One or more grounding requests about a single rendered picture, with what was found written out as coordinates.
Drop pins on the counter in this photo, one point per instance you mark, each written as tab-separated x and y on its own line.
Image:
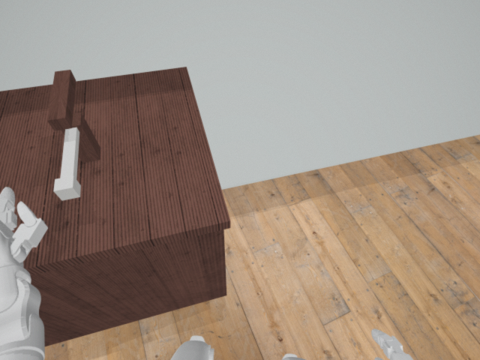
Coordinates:
146	235

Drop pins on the robot left hand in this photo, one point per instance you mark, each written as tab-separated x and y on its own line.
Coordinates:
27	236

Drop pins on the left robot thigh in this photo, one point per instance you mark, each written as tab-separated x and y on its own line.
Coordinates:
194	350

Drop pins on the robot right hand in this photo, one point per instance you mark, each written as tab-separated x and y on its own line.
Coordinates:
392	348

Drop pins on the right robot shin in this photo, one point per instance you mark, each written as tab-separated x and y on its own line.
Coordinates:
289	355

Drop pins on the left robot forearm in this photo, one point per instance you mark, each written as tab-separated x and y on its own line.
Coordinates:
21	328

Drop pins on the tap lever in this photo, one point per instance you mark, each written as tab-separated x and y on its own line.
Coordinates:
67	187

